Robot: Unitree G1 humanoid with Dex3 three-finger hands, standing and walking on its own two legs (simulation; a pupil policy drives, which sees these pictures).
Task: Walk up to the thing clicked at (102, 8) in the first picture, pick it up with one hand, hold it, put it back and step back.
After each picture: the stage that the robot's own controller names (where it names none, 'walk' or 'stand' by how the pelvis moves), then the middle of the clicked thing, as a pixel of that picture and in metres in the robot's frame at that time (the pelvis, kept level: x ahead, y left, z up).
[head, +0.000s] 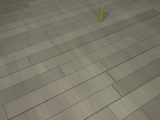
stand; (101, 13) +1.98 -0.30 -0.65
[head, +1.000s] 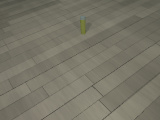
walk; (82, 25) +1.87 +0.09 -0.64
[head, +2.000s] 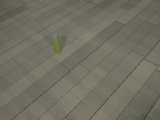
walk; (56, 43) +1.33 +0.32 -0.65
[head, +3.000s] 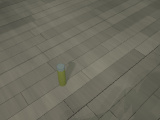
walk; (61, 75) +0.89 +0.22 -0.64
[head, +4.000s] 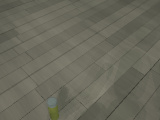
walk; (53, 109) +0.58 +0.19 -0.64
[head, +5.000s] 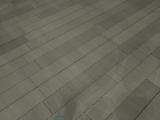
stand; out of the picture +0.44 +0.16 -0.65
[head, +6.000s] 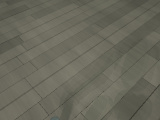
stand; out of the picture +0.44 +0.19 -0.65
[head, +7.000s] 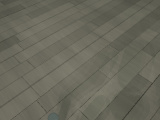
stand; out of the picture +0.46 +0.20 -0.65
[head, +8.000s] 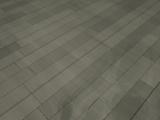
stand; out of the picture +0.43 +0.18 -0.66
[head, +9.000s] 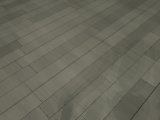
stand; out of the picture +0.43 +0.18 -0.66
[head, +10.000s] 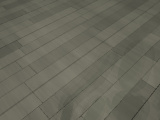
go down; out of the picture +0.43 +0.18 -0.66
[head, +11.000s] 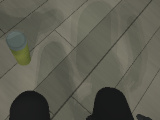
go down; (20, 50) +0.51 +0.22 -0.30
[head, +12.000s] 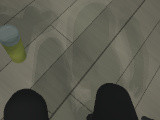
approach; (14, 47) +0.50 +0.24 -0.26
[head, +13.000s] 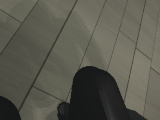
close in; out of the picture +0.48 +0.29 -0.16
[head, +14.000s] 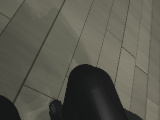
close; out of the picture +0.48 +0.30 -0.16
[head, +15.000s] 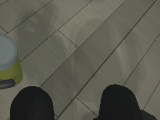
lift; (6, 66) +0.36 +0.24 -0.02
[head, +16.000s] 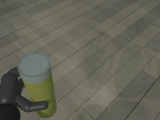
hold; (41, 90) +0.31 +0.13 +0.09
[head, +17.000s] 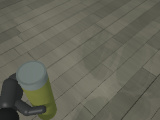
hold; (40, 95) +0.31 +0.14 +0.05
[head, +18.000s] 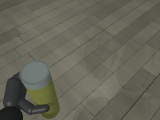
hold; (44, 94) +0.31 +0.13 +0.04
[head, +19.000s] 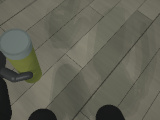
crouch; (25, 61) +0.42 +0.17 -0.03
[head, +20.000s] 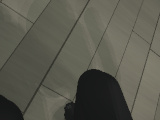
lower; out of the picture +0.47 +0.27 -0.13
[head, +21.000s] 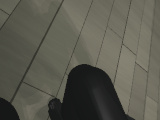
lower; out of the picture +0.46 +0.29 -0.17
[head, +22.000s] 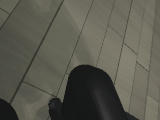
lower; out of the picture +0.46 +0.30 -0.17
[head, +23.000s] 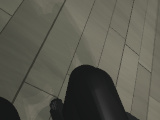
lower; out of the picture +0.46 +0.30 -0.16
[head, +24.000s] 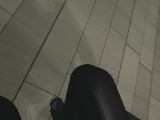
rest; out of the picture +0.46 +0.29 -0.17
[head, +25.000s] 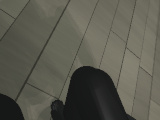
open; out of the picture +0.46 +0.27 -0.18
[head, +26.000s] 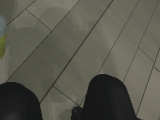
stand; out of the picture +0.47 +0.25 -0.20
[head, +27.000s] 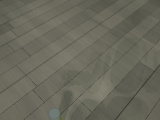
stand; out of the picture +0.44 +0.15 -0.56
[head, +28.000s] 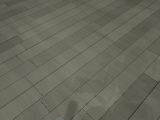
stand; out of the picture +0.44 +0.15 -0.60
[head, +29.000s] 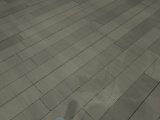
stand; out of the picture +0.43 +0.15 -0.60
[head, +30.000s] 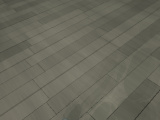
walk; out of the picture +0.46 +0.14 -0.65
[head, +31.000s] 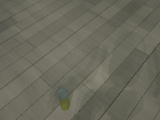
walk; (64, 100) +0.55 +0.15 -0.64
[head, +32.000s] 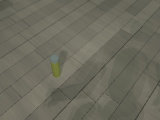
walk; (55, 66) +0.84 +0.19 -0.63
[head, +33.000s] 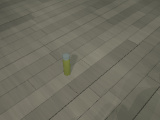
stand; (66, 64) +1.06 +0.17 -0.64
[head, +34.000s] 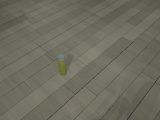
stand; (62, 65) +1.06 +0.20 -0.66
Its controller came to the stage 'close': yes
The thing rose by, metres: 0.68
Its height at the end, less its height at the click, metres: +0.00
